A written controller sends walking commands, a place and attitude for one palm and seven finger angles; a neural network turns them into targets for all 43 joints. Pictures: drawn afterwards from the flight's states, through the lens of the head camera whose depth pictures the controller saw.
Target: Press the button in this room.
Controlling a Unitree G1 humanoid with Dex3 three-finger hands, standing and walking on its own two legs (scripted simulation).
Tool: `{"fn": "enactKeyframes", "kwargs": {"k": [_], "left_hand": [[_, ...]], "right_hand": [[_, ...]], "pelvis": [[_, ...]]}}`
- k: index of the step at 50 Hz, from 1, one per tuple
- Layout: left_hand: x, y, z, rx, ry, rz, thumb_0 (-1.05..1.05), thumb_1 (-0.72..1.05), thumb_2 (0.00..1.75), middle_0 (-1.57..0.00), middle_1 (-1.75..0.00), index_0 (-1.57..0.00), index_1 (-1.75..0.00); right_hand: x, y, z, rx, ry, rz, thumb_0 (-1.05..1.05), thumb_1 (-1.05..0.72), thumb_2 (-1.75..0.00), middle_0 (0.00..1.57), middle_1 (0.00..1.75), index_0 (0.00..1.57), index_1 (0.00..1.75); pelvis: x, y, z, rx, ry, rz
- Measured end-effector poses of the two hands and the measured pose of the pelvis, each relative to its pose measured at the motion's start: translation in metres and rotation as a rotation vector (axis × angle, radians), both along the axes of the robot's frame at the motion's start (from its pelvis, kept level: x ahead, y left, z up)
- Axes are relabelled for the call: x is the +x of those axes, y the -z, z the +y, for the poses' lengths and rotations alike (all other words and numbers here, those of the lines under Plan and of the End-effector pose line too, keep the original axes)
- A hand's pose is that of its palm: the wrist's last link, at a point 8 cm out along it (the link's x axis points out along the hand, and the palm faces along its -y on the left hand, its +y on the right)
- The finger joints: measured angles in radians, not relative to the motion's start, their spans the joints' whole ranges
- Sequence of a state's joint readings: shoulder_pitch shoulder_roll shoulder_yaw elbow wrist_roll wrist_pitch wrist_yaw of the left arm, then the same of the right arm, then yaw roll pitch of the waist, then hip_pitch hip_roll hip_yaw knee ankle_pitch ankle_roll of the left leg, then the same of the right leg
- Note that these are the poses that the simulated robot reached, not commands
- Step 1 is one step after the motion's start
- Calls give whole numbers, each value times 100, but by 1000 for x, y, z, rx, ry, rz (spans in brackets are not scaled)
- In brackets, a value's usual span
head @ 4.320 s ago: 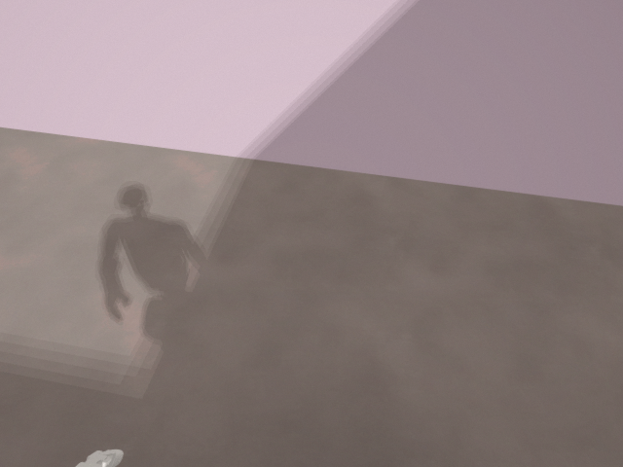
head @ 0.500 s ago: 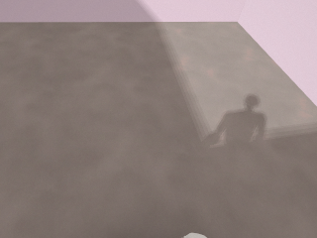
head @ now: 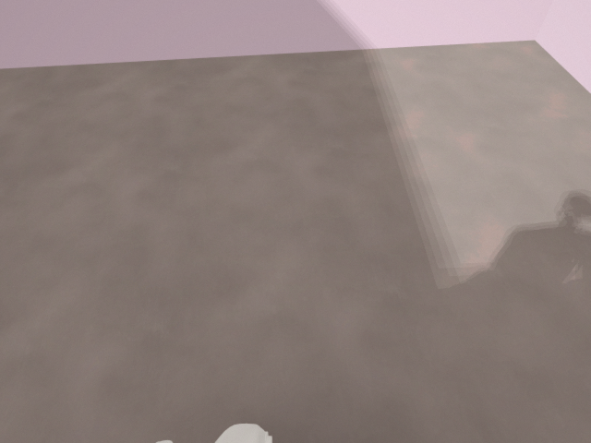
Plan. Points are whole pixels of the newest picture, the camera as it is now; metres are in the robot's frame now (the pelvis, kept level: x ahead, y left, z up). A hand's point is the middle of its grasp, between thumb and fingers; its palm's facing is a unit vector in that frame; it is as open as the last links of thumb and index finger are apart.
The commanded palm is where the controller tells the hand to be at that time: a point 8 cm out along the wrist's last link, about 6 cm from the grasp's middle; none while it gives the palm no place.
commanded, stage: turn or walk to find it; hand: left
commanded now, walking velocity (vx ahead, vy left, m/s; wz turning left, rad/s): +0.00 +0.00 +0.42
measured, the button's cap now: out of the picture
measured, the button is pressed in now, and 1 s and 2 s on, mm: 0 0 0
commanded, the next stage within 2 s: none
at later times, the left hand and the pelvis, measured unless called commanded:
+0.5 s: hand out of the picture +0.01 +0.27 -0.17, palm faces +0.25 -0.94 -0.25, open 7.4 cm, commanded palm none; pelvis -0.01 +0.05 +0.00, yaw +12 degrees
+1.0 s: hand out of the picture -0.05 +0.22 -0.17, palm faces +0.45 -0.86 -0.23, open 7.4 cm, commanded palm none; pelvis -0.03 +0.03 +0.00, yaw +26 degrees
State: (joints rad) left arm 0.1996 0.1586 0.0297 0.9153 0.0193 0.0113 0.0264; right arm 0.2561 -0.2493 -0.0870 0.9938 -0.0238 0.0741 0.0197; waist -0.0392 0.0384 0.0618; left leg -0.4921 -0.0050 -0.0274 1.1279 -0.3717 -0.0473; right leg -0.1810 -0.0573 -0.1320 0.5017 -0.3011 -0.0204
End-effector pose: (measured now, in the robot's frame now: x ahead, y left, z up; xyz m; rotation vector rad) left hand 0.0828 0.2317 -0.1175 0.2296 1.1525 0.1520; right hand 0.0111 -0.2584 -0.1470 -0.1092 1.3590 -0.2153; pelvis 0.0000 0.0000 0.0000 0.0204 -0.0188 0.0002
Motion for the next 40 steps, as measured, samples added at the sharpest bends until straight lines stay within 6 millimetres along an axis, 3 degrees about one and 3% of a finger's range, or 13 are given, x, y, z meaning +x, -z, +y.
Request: {"fn": "enactKeyframes", "kwargs": {"k": [7, 13, 16, 21, 26, 33, 36, 40], "left_hand": [[-51, 15, 19, -23, -109, 78, 0, 90, 90, -20, -30, -21, -30], [-99, 43, 59, -42, -217, 165, 0, 90, 90, -20, -30, -21, -30], [-112, 42, 73, -34, -247, 206, 1, 90, 90, -20, -30, -20, -30], [-108, 28, 85, -31, -273, 157, 1, 91, 90, -20, -30, -20, -30], [-92, 16, 84, -18, -284, 76, 1, 91, 90, -20, -30, -20, -30], [-72, 6, 60, 15, -292, -30, 0, 91, 90, -20, -30, -20, -30], [-78, 2, 47, 28, -307, -50, 0, 90, 90, -20, -30, -20, -30], [-99, -2, 34, 18, -358, -30, 0, 90, 90, -20, -30, -20, -30]], "right_hand": [[37, -7, 11, -31, -115, -1, 0, -91, -89, 20, 30, 19, 30], [92, -12, 47, -72, -237, -119, 0, -91, -89, 20, 30, 19, 30], [107, -21, 65, -74, -273, -175, 0, -91, -89, 20, 30, 20, 30], [117, -30, 84, -58, -318, -201, 0, -91, -89, 20, 30, 20, 30], [114, -26, 88, -26, -340, -189, 0, -91, -89, 21, 30, 20, 30], [101, -3, 67, 19, -346, -135, 0, -91, -89, 21, 30, 20, 30], [98, 7, 55, 26, -356, -103, 0, -91, -89, 21, 30, 20, 30], [95, 5, 45, 20, -385, -54, 0, -91, -89, 20, 30, 20, 30]], "pelvis": [[-1, 2, 11, 3, -73, 0], [-5, 17, 37, -14, -126, 6], [-8, 12, 44, -20, -135, 5], [-10, 2, 50, -36, -173, 5], [-13, -1, 47, -35, -213, 5], [-14, 7, 25, -8, -273, 10], [-16, 10, 17, -13, -311, 3], [-17, 4, 13, -5, -354, -4]]}}
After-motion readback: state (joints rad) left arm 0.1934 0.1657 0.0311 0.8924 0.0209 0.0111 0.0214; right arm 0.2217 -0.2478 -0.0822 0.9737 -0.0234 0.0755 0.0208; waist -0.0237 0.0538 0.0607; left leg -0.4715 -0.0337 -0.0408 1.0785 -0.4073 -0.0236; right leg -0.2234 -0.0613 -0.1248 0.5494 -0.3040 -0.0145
